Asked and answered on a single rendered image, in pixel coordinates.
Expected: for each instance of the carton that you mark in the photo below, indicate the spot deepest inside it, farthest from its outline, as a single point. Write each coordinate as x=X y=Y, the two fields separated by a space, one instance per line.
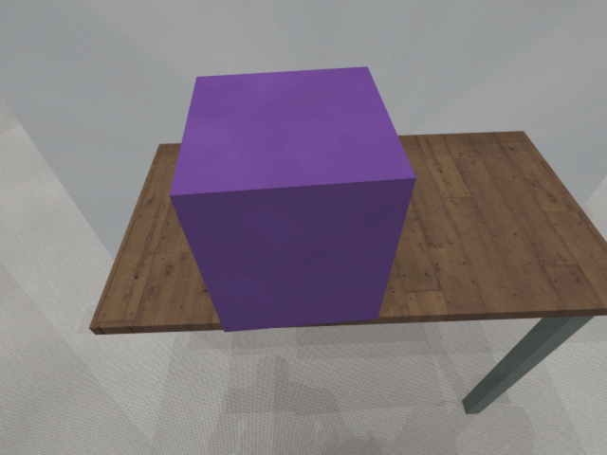
x=292 y=190

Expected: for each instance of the table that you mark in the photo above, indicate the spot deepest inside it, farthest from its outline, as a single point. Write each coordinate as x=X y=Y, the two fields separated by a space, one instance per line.
x=490 y=233

